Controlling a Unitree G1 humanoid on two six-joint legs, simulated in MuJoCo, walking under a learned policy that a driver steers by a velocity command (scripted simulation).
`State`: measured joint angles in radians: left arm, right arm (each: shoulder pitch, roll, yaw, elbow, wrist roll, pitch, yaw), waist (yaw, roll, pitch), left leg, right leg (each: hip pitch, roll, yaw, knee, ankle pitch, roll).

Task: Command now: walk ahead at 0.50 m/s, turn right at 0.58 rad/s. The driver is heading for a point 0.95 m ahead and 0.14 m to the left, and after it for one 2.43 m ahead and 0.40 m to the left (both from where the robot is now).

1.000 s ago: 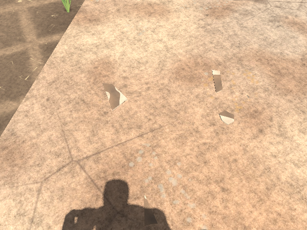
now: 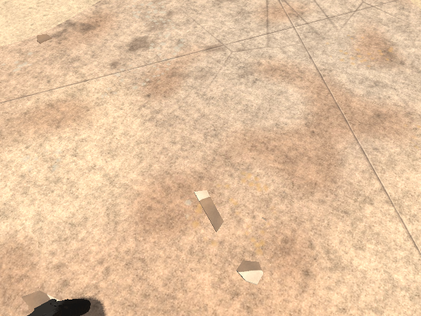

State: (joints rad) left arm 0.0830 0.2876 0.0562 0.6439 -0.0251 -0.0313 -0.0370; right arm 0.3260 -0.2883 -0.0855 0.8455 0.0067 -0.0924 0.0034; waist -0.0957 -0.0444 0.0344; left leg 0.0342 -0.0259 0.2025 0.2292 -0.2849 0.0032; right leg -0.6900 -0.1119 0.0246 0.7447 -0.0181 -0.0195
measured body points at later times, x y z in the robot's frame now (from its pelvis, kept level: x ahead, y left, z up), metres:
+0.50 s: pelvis +0.28 -0.04 +0.01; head +0.30 -0.04 +0.45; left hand +0.33 +0.24 -0.11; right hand +0.44 -0.29 -0.11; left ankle +0.45 +0.14 -0.68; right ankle +0.20 -0.13 -0.74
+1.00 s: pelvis +0.55 +0.05 +0.01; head +0.58 +0.08 +0.46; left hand +0.68 +0.36 -0.08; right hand +0.71 -0.20 -0.10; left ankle +0.49 +0.11 -0.74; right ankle +0.78 -0.08 -0.68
